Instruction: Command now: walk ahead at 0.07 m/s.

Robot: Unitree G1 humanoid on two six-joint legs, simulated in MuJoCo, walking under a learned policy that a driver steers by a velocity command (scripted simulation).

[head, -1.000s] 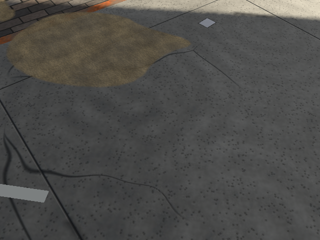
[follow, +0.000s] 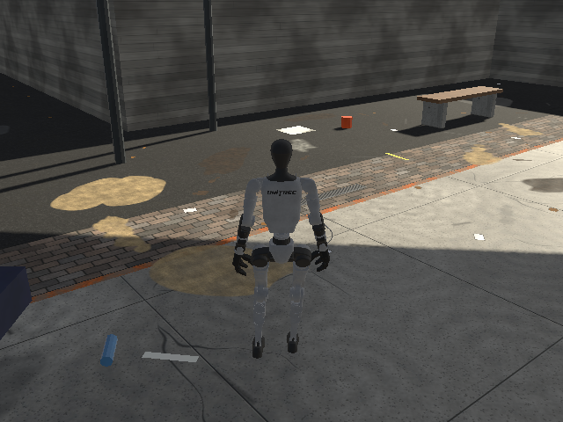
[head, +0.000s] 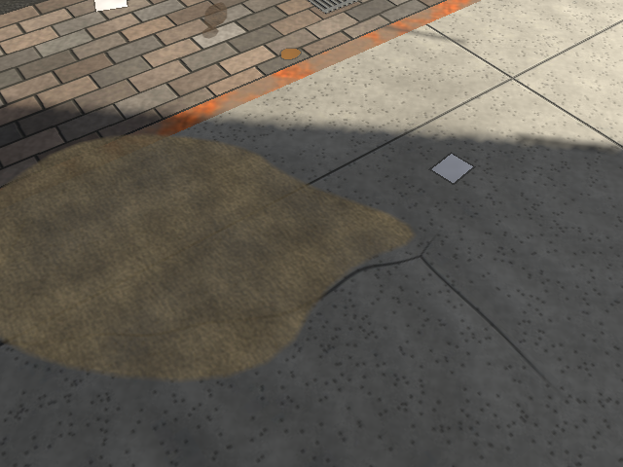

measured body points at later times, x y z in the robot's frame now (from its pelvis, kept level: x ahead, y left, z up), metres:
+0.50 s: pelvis +0.04 +0.03 +0.01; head +0.04 +0.03 +0.46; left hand +0.05 +0.27 -0.15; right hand +0.04 -0.19 -0.15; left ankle +0.03 +0.14 -0.73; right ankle +0.09 -0.07 -0.73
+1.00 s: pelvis +0.06 +0.04 +0.01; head +0.07 +0.04 +0.46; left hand +0.05 +0.26 -0.15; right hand +0.04 -0.18 -0.15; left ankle +0.03 +0.14 -0.73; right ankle +0.09 -0.07 -0.73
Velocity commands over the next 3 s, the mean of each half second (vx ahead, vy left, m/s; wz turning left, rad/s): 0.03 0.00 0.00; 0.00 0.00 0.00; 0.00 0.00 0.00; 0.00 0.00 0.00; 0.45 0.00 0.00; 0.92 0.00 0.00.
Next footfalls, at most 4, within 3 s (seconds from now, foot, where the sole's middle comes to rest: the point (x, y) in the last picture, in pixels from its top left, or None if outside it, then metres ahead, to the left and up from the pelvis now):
0.04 left None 0.07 0.14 -0.77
2.44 right None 0.30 -0.12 -0.77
2.92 left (323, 345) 0.77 0.02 -0.77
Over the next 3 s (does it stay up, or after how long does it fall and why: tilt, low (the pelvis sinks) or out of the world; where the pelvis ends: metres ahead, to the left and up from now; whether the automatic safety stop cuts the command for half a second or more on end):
stays up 0.62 -0.03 -0.02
